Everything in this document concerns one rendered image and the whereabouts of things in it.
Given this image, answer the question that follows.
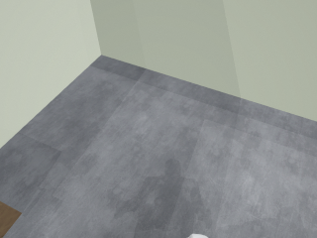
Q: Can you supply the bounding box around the cabinet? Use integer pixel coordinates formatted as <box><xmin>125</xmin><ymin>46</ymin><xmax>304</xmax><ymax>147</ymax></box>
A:
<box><xmin>0</xmin><ymin>201</ymin><xmax>22</xmax><ymax>238</ymax></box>

